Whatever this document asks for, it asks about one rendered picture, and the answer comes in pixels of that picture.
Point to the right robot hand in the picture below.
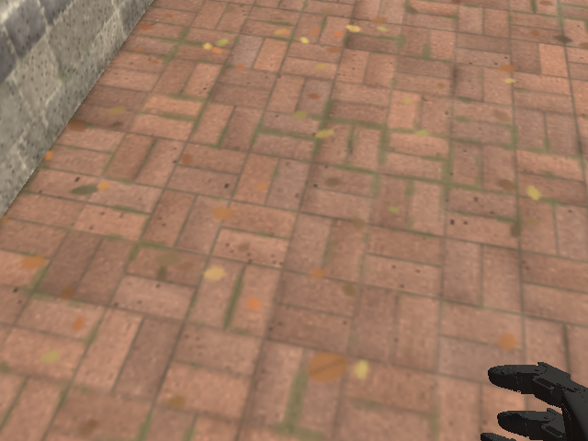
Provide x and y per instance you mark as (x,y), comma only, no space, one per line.
(552,386)

